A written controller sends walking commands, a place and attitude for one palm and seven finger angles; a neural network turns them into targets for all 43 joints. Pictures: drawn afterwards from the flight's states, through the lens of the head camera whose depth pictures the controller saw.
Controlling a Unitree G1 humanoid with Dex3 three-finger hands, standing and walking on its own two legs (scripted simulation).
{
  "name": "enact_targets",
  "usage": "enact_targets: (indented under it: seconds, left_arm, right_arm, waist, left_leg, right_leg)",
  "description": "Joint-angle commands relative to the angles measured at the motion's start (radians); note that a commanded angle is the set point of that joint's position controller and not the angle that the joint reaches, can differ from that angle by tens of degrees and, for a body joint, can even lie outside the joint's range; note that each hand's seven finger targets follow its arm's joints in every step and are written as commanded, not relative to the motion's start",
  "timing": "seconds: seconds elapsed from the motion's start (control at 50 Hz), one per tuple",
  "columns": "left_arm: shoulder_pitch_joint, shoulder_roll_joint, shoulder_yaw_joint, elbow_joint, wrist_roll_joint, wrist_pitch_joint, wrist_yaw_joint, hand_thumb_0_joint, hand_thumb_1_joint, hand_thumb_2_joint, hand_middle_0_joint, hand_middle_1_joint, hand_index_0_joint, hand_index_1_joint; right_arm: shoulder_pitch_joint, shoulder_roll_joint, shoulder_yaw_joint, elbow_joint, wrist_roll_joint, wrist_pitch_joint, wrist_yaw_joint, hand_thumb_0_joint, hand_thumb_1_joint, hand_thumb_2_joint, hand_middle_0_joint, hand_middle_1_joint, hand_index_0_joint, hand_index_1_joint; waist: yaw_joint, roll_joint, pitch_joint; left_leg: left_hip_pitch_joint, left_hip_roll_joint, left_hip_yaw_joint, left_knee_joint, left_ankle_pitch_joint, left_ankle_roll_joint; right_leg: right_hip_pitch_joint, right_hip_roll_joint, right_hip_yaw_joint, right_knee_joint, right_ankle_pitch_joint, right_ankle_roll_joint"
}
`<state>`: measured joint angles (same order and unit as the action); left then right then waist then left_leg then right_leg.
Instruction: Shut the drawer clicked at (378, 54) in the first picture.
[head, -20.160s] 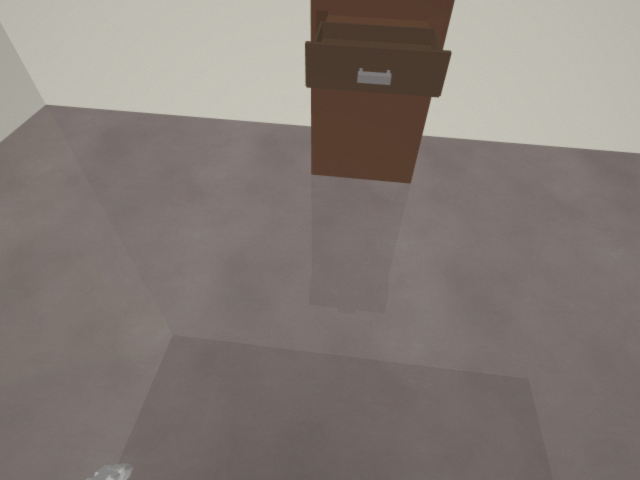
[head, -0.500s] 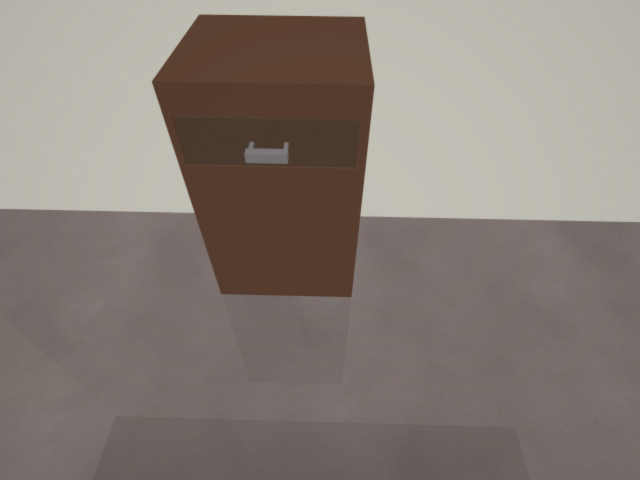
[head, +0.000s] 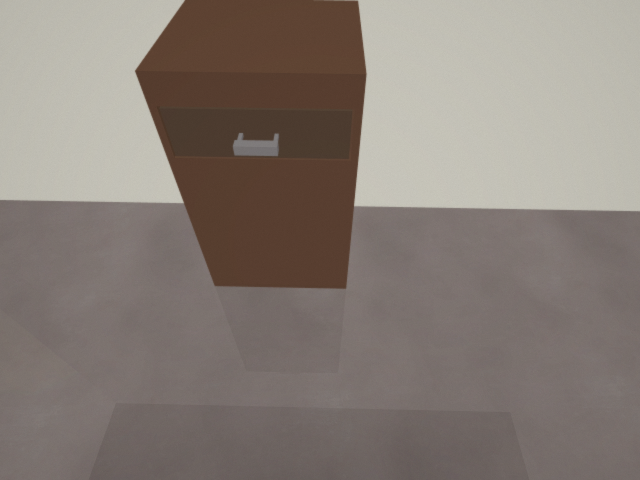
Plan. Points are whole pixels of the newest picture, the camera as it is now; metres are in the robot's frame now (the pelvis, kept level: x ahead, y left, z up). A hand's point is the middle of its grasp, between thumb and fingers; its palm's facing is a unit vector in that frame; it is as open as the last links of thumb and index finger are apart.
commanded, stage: look to check the result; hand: left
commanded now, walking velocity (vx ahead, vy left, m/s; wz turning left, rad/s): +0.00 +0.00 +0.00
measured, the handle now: (257, 142) +0.85 +0.20 -0.09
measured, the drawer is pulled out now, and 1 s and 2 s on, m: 0.00 0.00 0.00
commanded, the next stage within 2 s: stand and wait in 0.26 s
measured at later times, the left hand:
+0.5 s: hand out of the picture +0.01 +0.15 -0.18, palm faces +0.03 -0.98 -0.19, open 7.4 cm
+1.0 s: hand out of the picture +0.02 +0.16 -0.17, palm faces +0.03 -0.98 -0.20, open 7.4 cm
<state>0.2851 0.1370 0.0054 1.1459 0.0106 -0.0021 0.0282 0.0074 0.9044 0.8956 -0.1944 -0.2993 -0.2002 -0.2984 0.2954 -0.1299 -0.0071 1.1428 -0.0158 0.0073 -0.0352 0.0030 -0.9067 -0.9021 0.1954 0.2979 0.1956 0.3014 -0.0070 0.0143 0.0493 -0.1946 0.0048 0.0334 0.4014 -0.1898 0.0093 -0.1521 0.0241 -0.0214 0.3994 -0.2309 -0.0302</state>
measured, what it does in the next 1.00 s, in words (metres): stands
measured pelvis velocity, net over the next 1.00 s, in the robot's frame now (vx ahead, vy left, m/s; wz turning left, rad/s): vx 0.02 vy -0.01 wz -0.01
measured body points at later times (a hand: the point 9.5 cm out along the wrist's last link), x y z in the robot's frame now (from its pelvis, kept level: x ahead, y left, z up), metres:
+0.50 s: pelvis +0.01 -0.01 +0.00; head +0.03 -0.02 +0.45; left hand +0.01 +0.21 -0.16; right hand +0.00 -0.22 -0.17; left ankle +0.02 +0.11 -0.74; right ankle -0.01 -0.10 -0.74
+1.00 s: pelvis +0.02 -0.01 +0.00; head +0.03 -0.02 +0.45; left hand +0.02 +0.21 -0.16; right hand +0.01 -0.23 -0.16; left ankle +0.02 +0.11 -0.74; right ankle -0.01 -0.10 -0.74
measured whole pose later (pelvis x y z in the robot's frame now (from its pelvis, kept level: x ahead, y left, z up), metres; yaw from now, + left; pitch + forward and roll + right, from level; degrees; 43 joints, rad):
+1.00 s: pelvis +0.02 -0.01 +0.00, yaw +0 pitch -1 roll +0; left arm 0.28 0.15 0.01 1.14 0.01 -0.01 0.03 0.01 0.90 0.90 -0.19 -0.30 -0.20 -0.30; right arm 0.27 -0.14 -0.01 1.15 -0.01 0.00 -0.04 0.00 -0.91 -0.90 0.20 0.30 0.20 0.30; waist -0.01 0.01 0.04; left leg -0.15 0.02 0.04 0.38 -0.21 -0.01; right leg -0.11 0.04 -0.02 0.38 -0.24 -0.05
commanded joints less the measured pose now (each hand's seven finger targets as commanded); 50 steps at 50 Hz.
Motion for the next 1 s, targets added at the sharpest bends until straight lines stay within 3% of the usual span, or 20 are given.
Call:
enact_targets:
  seconds: [0.0, 0.3, 0.36, 0.5, 0.74, 0.98]
  left_arm:
    - [0.07, 0.1, 0.014, -0.024, -0.004, -0.016, 0.011, 0.0, 0.9, 0.9, -0.2, -0.3, -0.2, -0.3]
    - [0.079, 0.093, 0.017, -0.023, -0.004, -0.021, 0.014, 0.0, 0.9, 0.9, -0.2, -0.3, -0.2, -0.3]
    - [0.08, 0.098, 0.019, -0.027, -0.004, -0.024, 0.016, 0.0, 0.9, 0.9, -0.2, -0.3, -0.2, -0.3]
    - [0.071, 0.104, 0.021, -0.03, -0.004, -0.023, 0.016, 0.0, 0.9, 0.9, -0.2, -0.3, -0.2, -0.3]
    - [0.065, 0.117, 0.024, -0.036, -0.005, -0.026, 0.016, 0.0, 0.9, 0.9, -0.2, -0.3, -0.2, -0.3]
    - [0.06, 0.123, 0.023, -0.033, -0.005, -0.026, 0.014, 0.0, 0.9, 0.9, -0.2, -0.3, -0.2, -0.3]
  right_arm:
    - [0.069, -0.087, -0.017, -0.018, 0.003, -0.015, -0.007, 0.0, -0.9, -0.9, 0.2, 0.3, 0.2, 0.3]
    - [0.061, -0.079, -0.019, -0.012, 0.003, -0.018, -0.01, 0.0, -0.9, -0.9, 0.2, 0.3, 0.2, 0.3]
    - [0.063, -0.082, -0.021, -0.014, 0.004, -0.019, -0.011, 0.0, -0.9, -0.9, 0.2, 0.3, 0.2, 0.3]
    - [0.055, -0.087, -0.022, -0.012, 0.003, -0.017, -0.011, 0.0, -0.9, -0.9, 0.2, 0.3, 0.2, 0.3]
    - [0.048, -0.102, -0.022, -0.016, 0.004, -0.02, -0.012, 0.0, -0.9, -0.9, 0.2, 0.3, 0.2, 0.3]
    - [0.044, -0.11, -0.021, -0.012, 0.003, -0.02, -0.011, 0.0, -0.9, -0.9, 0.2, 0.3, 0.2, 0.3]
  waist:
    - [0.0, -0.02, 0.023]
    - [0.001, -0.012, 0.03]
    - [0.0, -0.02, 0.011]
    - [0.0, -0.021, 0.03]
    - [0.002, -0.015, 0.013]
    - [0.002, -0.014, 0.021]
  left_leg:
    - [0.036, 0.088, -0.086, -0.057, 0.073, 0.028]
    - [0.041, 0.088, -0.079, -0.049, 0.1, 0.024]
    - [0.052, 0.09, -0.075, -0.041, 0.131, 0.025]
    - [0.045, 0.09, -0.072, -0.05, 0.105, 0.021]
    - [0.063, 0.094, -0.069, -0.047, 0.142, 0.022]
    - [0.067, 0.096, -0.071, -0.059, 0.125, 0.02]
  right_leg:
    - [-0.073, -0.112, 0.097, -0.096, 0.045, -0.022]
    - [-0.061, -0.114, 0.096, -0.091, 0.103, -0.021]
    - [-0.042, -0.117, 0.097, -0.085, 0.165, -0.019]
    - [-0.045, -0.115, 0.1, -0.095, 0.14, -0.018]
    - [-0.024, -0.119, 0.101, -0.09, 0.209, -0.017]
    - [-0.029, -0.118, 0.102, -0.102, 0.171, -0.018]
